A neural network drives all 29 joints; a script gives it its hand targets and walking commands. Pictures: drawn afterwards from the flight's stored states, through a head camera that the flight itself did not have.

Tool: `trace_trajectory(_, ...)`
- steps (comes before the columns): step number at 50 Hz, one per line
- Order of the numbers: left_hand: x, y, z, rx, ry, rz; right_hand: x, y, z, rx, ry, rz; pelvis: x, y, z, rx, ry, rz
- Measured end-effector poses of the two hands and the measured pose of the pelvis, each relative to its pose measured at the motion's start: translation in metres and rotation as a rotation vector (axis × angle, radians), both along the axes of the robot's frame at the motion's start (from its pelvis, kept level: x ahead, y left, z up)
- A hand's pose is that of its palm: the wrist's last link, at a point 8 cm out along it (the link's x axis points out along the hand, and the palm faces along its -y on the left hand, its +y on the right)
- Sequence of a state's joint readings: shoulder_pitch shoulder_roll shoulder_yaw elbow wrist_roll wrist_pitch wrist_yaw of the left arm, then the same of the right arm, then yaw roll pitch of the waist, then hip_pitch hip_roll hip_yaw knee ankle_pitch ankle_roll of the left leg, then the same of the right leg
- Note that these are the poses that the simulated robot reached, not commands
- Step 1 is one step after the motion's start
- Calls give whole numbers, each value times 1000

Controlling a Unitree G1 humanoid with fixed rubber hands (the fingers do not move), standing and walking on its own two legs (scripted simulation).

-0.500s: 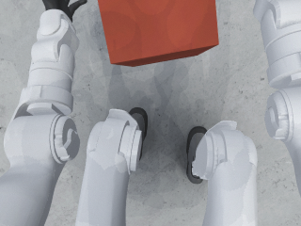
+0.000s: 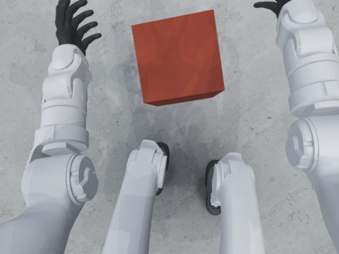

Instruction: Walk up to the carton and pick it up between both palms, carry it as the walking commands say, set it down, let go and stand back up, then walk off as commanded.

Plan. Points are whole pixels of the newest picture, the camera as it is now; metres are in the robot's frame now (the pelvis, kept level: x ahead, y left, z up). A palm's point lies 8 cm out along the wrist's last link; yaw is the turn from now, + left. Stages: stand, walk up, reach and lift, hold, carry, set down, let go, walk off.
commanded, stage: set down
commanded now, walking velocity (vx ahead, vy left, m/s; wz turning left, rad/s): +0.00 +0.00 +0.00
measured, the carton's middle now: (179, 68) +0.52 +0.06 -0.37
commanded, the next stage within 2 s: let go in 0.64 s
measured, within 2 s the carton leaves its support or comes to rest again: neither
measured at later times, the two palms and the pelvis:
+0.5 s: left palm out of the picture +0.48 +0.26 +0.06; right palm out of the picture +0.59 -0.14 +0.06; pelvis +0.02 +0.00 +0.14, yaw -1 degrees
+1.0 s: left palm out of the picture +0.42 +0.25 +0.11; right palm out of the picture +0.48 -0.16 +0.10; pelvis +0.06 +0.01 +0.22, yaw -2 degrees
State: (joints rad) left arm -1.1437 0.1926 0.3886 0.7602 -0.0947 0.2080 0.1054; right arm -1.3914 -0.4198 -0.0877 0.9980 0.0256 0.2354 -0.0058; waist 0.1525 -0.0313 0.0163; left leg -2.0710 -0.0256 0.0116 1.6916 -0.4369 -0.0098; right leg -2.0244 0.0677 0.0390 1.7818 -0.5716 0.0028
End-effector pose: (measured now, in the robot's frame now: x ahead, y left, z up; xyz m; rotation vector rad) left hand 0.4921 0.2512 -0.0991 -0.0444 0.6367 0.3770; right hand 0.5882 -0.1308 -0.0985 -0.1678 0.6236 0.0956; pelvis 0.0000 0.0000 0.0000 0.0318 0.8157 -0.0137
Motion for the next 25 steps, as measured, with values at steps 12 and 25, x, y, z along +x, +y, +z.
trace_trajectory(12,-6,6,75,-4,-5,-5,-3,-7,71,3,15,5,11,-2,67,-6,20,4)
trace_trajectory(25,-8,7,154,-11,-18,-5,-2,-5,155,19,16,14,21,-3,141,-16,-20,6)
